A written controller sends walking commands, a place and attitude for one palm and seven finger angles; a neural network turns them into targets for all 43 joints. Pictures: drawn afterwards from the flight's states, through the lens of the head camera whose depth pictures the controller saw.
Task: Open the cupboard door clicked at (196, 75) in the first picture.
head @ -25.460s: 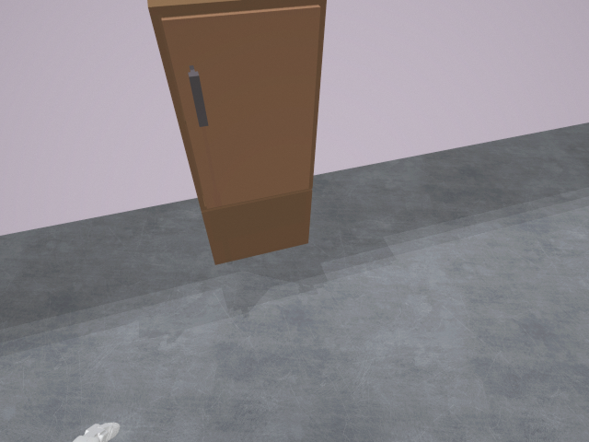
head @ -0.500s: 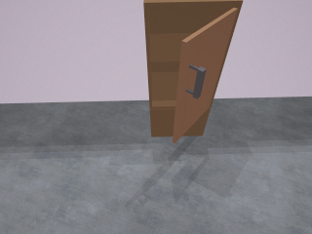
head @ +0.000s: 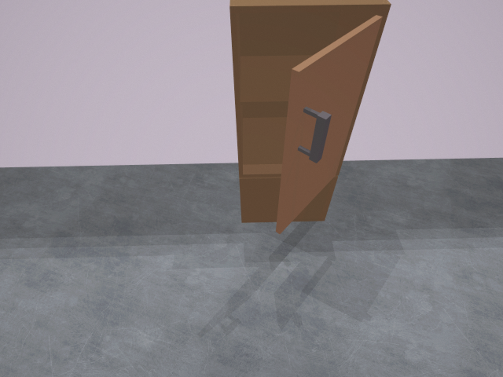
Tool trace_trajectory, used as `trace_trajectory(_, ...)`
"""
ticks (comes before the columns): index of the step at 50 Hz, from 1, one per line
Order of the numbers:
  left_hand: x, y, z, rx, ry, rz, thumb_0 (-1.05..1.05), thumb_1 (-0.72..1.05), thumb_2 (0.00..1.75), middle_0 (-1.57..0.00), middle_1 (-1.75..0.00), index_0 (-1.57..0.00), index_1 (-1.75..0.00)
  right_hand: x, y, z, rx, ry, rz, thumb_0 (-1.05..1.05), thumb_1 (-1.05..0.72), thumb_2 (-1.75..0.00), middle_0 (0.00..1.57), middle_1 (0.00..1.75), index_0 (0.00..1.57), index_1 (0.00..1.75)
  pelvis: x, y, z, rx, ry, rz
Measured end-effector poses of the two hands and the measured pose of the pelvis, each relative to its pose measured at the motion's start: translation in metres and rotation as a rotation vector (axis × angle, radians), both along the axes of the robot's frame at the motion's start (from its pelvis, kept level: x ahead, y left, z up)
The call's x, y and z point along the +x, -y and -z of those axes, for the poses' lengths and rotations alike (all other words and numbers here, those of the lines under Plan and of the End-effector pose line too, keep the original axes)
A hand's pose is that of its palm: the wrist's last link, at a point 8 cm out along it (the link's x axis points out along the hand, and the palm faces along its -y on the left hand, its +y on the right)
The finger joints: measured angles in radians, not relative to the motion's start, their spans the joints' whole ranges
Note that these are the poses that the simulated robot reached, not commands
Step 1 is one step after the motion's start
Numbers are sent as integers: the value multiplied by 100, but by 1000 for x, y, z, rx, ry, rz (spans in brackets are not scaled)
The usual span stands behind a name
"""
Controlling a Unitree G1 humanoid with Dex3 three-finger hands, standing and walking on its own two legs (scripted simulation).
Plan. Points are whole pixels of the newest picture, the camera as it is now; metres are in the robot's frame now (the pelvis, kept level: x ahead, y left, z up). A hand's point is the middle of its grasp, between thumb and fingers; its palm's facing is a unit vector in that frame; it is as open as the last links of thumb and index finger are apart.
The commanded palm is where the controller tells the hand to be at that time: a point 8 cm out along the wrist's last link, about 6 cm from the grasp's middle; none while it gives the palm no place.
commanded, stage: walk to a spot facing it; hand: left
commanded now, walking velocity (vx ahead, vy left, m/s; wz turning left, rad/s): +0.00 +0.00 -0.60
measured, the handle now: (312, 134) +0.64 -0.11 +0.00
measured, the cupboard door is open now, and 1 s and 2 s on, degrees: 48 48 48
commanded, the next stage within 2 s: none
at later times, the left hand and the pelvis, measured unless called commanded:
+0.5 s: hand out of the picture +0.08 +0.20 -0.17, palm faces -0.14 -0.95 -0.27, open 7.4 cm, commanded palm none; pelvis -0.02 +0.00 -0.01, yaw -12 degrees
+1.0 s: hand out of the picture +0.14 +0.14 -0.18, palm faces -0.39 -0.90 -0.21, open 7.4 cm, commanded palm none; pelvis +0.01 -0.02 -0.01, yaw -29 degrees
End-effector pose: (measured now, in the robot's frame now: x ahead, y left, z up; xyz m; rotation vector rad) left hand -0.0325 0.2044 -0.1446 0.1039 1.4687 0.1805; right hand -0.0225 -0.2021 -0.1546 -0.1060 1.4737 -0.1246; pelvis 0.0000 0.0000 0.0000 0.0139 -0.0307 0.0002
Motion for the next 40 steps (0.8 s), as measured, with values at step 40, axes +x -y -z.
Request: trace_trajectory(40,162,22,-14,89,187,436,0,91,90,-20,-30,-20,-30,22,108,-7,-138,272,315,0,-91,-90,20,30,20,29,-16,32,8,29,-57,397)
